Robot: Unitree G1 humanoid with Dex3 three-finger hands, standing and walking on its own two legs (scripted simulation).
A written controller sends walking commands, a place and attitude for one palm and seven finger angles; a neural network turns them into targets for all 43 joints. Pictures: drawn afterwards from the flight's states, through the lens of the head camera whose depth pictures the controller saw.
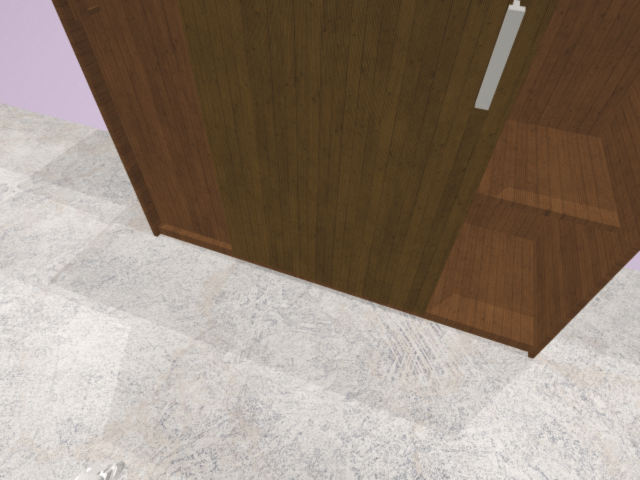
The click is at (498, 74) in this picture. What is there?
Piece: wardrobe's sliding door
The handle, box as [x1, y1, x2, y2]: [475, 0, 525, 109]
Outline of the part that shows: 518,0 514,0 513,3 508,7 475,103 475,107 488,109 524,13 525,7 520,6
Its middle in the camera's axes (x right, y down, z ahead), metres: +0.32 -0.33 +0.70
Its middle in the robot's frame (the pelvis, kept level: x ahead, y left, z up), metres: +0.78 -0.28 +0.19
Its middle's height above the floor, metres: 0.96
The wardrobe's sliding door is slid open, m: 0.37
